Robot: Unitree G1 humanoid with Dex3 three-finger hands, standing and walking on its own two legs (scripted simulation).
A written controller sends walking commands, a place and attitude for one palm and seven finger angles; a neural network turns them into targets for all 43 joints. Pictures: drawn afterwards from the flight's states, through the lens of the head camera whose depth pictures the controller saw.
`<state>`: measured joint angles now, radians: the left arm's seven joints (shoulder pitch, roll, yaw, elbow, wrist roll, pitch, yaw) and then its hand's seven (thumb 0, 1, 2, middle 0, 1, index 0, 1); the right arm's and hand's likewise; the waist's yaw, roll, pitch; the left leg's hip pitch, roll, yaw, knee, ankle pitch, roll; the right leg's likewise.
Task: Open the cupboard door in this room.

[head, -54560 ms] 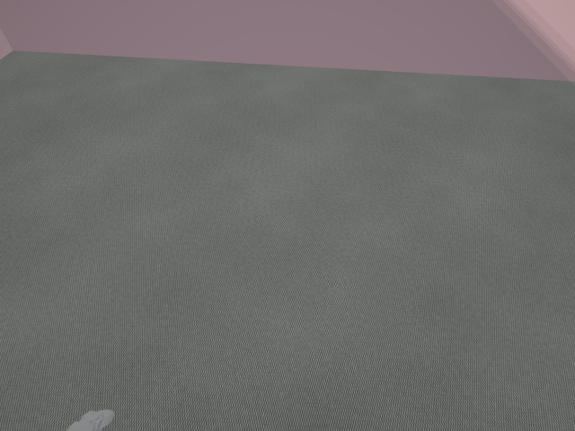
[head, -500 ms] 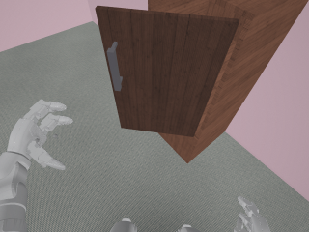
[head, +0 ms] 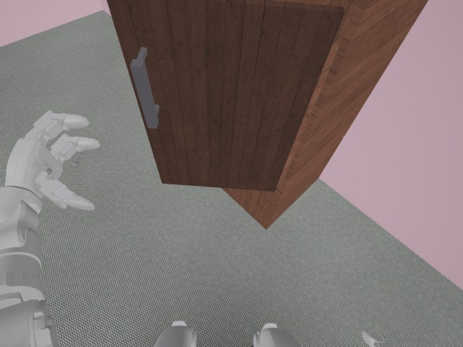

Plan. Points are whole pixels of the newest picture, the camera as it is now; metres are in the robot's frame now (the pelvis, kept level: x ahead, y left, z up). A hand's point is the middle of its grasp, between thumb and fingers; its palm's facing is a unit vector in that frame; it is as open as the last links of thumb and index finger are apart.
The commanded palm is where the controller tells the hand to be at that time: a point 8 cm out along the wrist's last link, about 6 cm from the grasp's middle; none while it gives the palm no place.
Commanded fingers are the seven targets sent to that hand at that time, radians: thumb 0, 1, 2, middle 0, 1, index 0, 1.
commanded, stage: move the hooked fingers beside the handle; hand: left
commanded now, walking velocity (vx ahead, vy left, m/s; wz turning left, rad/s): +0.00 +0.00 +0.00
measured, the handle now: (148, 90) +0.58 +0.17 +0.07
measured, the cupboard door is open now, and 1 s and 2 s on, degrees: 43 43 43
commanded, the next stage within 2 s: slide the fingers in behind the handle in 1.68 s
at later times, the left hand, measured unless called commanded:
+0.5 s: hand (95, 130) +0.47 +0.25 +0.06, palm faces -0.07 -1.00 +0.01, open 14.0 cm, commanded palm +0.46 +0.30 +0.07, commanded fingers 0.00 -0.50 0.30 -0.30 -1.20 -0.30 -1.20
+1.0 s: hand (113, 102) +0.54 +0.23 +0.07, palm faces -0.07 -1.00 -0.01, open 14.0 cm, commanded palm +0.51 +0.27 +0.06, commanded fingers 0.00 -0.50 0.30 -0.30 -1.20 -0.30 -1.20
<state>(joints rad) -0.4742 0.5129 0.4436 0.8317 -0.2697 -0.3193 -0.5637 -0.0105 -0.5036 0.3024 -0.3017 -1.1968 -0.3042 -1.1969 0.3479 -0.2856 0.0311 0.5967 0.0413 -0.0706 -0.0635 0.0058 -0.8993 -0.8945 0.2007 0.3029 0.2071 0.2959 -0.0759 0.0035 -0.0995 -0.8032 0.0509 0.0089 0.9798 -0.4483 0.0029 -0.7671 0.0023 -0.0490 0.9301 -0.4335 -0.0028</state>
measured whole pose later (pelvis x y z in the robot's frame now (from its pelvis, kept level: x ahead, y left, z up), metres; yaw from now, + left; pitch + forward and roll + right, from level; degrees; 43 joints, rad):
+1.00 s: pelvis +0.00 +0.01 -0.02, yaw -2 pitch +24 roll -4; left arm -0.99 0.71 0.49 1.21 -0.08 -0.32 -0.43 -0.01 -0.50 0.30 -0.30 -1.20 -0.30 -1.20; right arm 0.42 -0.27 0.06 0.60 -0.01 0.08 -0.02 0.00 -0.90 -0.89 0.20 0.30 0.21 0.30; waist -0.22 0.02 -0.09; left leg -1.03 0.07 0.01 1.08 -0.48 0.02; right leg -0.98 0.03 -0.04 0.98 -0.43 0.01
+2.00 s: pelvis +0.00 +0.01 -0.02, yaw -2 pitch +24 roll -4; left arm -0.97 0.65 0.43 1.20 -0.11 -0.32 -0.42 -0.01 -0.50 0.30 -0.30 -1.20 -0.30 -1.20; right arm 0.42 -0.27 0.06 0.62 0.00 0.09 -0.02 0.00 -0.90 -0.89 0.20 0.30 0.21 0.30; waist -0.20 0.02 -0.10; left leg -1.02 0.07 -0.01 1.08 -0.48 0.01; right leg -0.96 0.02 -0.06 0.98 -0.44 0.01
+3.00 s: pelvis +0.00 +0.00 -0.02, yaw -1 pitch +23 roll -3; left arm -0.95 0.49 0.36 1.16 -0.09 -0.37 -0.26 -0.01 -0.50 0.30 -0.30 -1.20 -0.30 -1.20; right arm 0.40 -0.26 0.04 0.62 -0.01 0.07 0.01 0.00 -0.90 -0.89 0.20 0.30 0.21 0.30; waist -0.19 0.02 -0.11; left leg -1.00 0.06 -0.01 1.07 -0.48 0.00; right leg -0.95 0.02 -0.05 1.00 -0.45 0.00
